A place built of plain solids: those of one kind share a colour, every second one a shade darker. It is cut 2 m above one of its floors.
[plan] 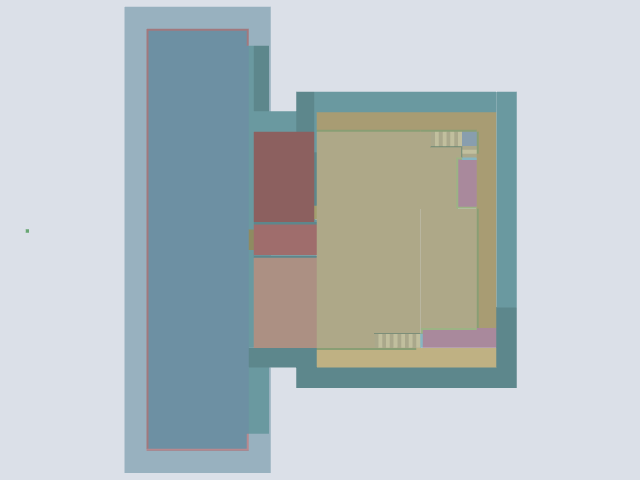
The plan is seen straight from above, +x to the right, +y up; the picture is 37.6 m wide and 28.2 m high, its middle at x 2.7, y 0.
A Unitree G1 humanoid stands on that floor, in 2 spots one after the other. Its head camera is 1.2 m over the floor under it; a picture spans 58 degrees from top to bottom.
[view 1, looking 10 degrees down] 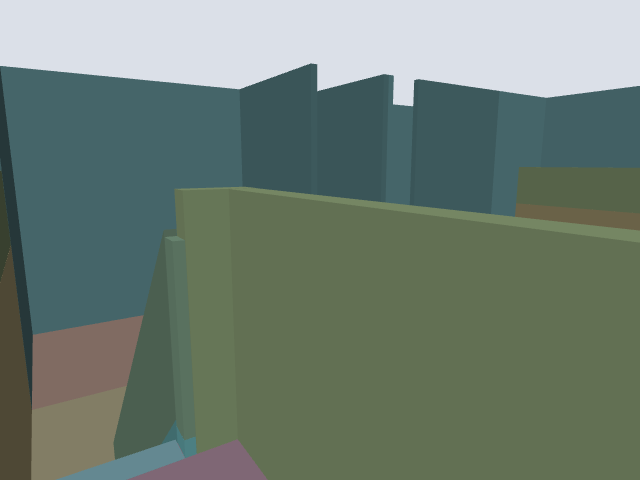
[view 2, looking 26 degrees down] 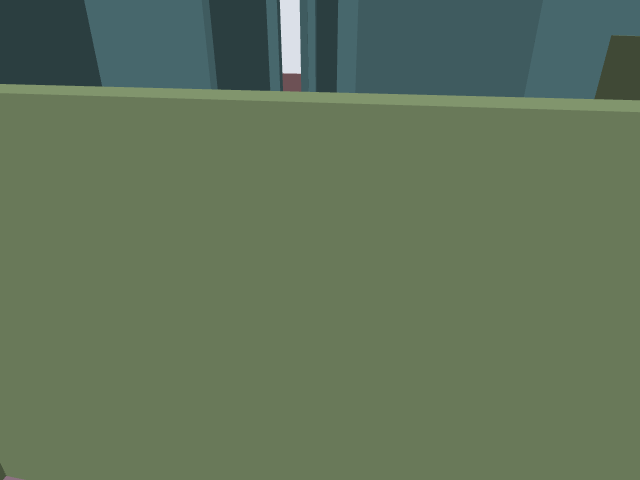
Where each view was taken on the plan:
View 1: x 10.38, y -5.93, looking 147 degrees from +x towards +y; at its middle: rail_metal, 1.19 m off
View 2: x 11.48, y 3.04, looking -169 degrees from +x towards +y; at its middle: rail_metal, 0.75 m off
